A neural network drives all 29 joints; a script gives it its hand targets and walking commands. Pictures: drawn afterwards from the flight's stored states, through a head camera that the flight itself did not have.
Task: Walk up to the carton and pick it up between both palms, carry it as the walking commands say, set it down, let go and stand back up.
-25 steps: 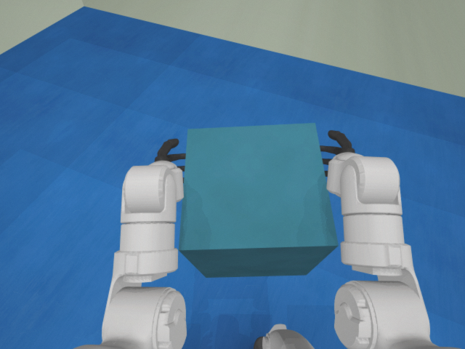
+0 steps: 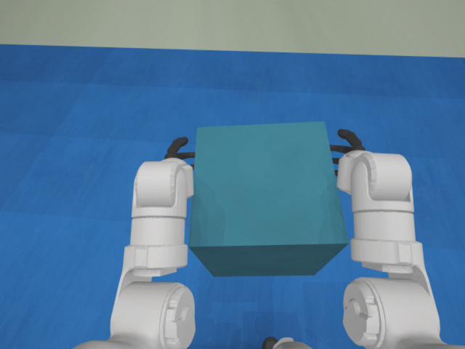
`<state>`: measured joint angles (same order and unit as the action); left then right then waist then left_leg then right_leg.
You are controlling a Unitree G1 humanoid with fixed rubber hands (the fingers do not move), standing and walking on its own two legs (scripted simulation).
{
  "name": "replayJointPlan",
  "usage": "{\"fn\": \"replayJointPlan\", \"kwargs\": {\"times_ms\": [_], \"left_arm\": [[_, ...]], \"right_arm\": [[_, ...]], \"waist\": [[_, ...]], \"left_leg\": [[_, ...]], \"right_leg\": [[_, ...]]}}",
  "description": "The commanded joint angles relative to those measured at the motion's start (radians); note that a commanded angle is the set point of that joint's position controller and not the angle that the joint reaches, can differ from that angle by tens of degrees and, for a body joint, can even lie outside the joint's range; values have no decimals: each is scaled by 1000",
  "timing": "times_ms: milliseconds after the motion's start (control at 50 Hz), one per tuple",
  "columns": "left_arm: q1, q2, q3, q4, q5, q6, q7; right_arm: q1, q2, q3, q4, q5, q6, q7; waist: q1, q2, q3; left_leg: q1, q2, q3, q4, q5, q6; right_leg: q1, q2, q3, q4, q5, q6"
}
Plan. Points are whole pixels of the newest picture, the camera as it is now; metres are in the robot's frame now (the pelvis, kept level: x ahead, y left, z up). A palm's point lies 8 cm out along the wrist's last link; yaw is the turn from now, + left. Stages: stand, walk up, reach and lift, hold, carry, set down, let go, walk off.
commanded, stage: carry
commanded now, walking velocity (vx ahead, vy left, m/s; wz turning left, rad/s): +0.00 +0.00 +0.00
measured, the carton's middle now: (261, 209) +0.37 -0.04 +0.01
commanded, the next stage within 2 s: none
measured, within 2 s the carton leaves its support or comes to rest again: neither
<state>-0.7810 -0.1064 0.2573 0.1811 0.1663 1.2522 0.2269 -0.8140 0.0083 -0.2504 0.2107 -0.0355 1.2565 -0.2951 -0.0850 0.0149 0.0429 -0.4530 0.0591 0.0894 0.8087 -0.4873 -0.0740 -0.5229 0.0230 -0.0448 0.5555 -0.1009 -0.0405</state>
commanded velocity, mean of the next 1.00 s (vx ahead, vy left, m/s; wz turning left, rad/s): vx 0.00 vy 0.02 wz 0.00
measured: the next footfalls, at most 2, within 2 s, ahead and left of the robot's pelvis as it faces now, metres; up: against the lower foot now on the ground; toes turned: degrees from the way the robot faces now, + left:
left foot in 0.02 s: +0.04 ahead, +0.11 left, +0.00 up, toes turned +6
right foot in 0.18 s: +0.09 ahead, -0.14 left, +0.00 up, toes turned -14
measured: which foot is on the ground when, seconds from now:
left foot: up 0.00-0.00, down 0.02-1.00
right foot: down 0.00-0.06, up 0.08-0.16, down 0.18-1.00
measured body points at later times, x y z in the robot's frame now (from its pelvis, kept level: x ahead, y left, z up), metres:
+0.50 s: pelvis -0.06 -0.02 +0.01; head -0.08 -0.02 +0.46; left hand +0.31 +0.10 +0.13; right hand +0.28 -0.19 +0.13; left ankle +0.00 +0.11 -0.72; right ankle +0.05 -0.12 -0.72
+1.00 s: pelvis -0.07 -0.01 +0.01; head -0.08 -0.01 +0.46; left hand +0.29 +0.10 +0.12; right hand +0.27 -0.19 +0.12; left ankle +0.00 +0.11 -0.72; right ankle +0.05 -0.13 -0.72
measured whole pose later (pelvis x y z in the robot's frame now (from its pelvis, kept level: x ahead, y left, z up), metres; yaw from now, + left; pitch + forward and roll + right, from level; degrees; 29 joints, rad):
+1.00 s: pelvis -0.07 -0.01 +0.01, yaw -4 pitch +2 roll +0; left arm -0.69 -0.07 0.19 0.26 0.11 1.26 0.24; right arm -0.69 0.06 -0.24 0.25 -0.09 1.26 -0.28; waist -0.02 -0.01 -0.08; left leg -0.39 0.05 0.11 0.56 -0.19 0.01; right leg -0.46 -0.06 -0.14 0.46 -0.07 -0.02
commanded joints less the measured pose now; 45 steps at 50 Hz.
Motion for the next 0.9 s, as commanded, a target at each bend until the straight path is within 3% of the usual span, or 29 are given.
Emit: {"fn": "replayJointPlan", "kwargs": {"times_ms": [0,20,40,60,80,100,120,160,180,200,240,260,280,320,400,460,540,620,660,720,760,820,880], "left_arm": [[-777,-1004,-524,-153,-449,-42,-294],[-800,-999,-542,-165,-460,-45,-291],[-864,-1010,-580,-206,-491,-48,-296],[-833,-1032,-591,-192,-490,-40,-299],[-875,-1047,-617,-212,-508,-41,-302],[-913,-1060,-632,-204,-530,-39,-307],[-887,-1066,-634,-181,-539,-31,-312],[-840,-1067,-623,-118,-551,-21,-321],[-839,-1066,-617,-91,-558,-20,-327],[-789,-1073,-596,-53,-550,-16,-335],[-757,-1089,-557,-11,-544,-16,-351],[-738,-1090,-539,12,-535,-18,-356],[-734,-1092,-534,23,-535,-18,-360],[-741,-1085,-520,32,-529,-23,-362],[-738,-1074,-497,21,-519,-30,-358],[-740,-1073,-497,9,-514,-33,-351],[-736,-1073,-505,-7,-511,-38,-342],[-718,-1072,-506,-15,-512,-40,-343],[-714,-1073,-508,-18,-517,-40,-347],[-721,-1074,-517,-21,-528,-37,-355],[-720,-1077,-525,-24,-535,-36,-359],[-696,-1085,-535,-40,-539,-34,-362],[-689,-1079,-537,-51,-530,-33,-356]], "right_arm": [[-747,1224,578,-33,498,-5,448],[-765,1223,578,-27,501,-10,450],[-771,1215,565,-25,489,-24,449],[-717,1212,546,-13,466,-22,449],[-729,1216,548,-23,467,-23,451],[-754,1213,550,-30,462,-23,449],[-740,1205,541,-37,449,-19,444],[-703,1158,496,-29,413,-12,431],[-701,1139,479,-20,400,-13,427],[-659,1131,461,-4,377,-9,425],[-625,1135,444,5,354,-8,423],[-635,1137,449,4,352,-10,423],[-649,1142,459,1,355,-15,425],[-695,1151,480,-19,373,-23,430],[-720,1170,496,-30,399,-24,440],[-723,1176,496,-23,412,-20,448],[-711,1173,484,-4,418,-16,455],[-652,1175,459,34,402,-14,459],[-627,1178,451,39,392,-15,459],[-620,1180,455,20,386,-20,455],[-632,1185,465,-3,388,-26,450],[-646,1189,492,-50,398,-30,445],[-651,1186,505,-68,411,-28,446]], "waist": [[86,-174,-651],[81,-139,-659],[73,63,-654],[71,184,-613],[75,165,-577],[79,117,-555],[79,105,-548],[76,144,-575],[72,142,-604],[73,102,-622],[72,-57,-623],[76,-95,-596],[77,-94,-565],[75,-98,-528],[76,-118,-498],[78,-78,-487],[82,-1,-500],[89,48,-489],[89,30,-474],[80,-67,-470],[74,-113,-482],[73,-124,-518],[75,-86,-528]], "left_leg": [[237,-6,31,-311,104,43],[362,32,-14,-381,169,75],[385,173,-235,-414,89,145],[351,270,-336,-458,160,204],[338,319,-322,-432,333,227],[330,313,-268,-391,501,229],[328,282,-210,-350,635,209],[372,215,-115,-259,827,149],[351,183,-99,-247,814,116],[291,158,-78,-252,634,92],[147,82,-13,-193,161,51],[137,50,10,-177,71,45],[142,38,13,-168,66,52],[201,33,8,-202,127,71],[210,39,-24,-291,122,96],[163,60,-67,-358,62,105],[102,111,-129,-451,13,105],[38,131,-124,-478,-3,99],[33,114,-99,-447,0,92],[97,43,-34,-331,42,79],[171,0,10,-256,104,83],[222,-10,15,-227,148,100],[194,10,-23,-298,124,112]], "right_leg": [[389,-235,172,-158,9,-23],[294,-197,152,-159,-13,36],[173,-126,93,-81,-154,89],[115,-88,43,95,-204,86],[81,-87,26,174,-230,77],[93,-79,17,165,-250,72],[117,-66,1,124,-256,63],[188,-47,-29,-20,-132,57],[255,-58,-16,-56,-55,50],[316,-96,29,-71,21,35],[399,-241,186,-96,226,-28],[366,-277,225,-151,122,-43],[322,-281,227,-195,-5,-42],[233,-241,164,-239,-175,-6],[200,-187,91,-269,-339,40],[220,-168,62,-232,-343,47],[284,-137,20,-126,-238,48],[322,-117,-4,-38,-169,45],[301,-124,13,-69,-199,41],[215,-180,102,-238,-355,42],[167,-209,120,-321,-420,46],[173,-202,77,-323,-379,51],[212,-176,37,-277,-355,56]]}}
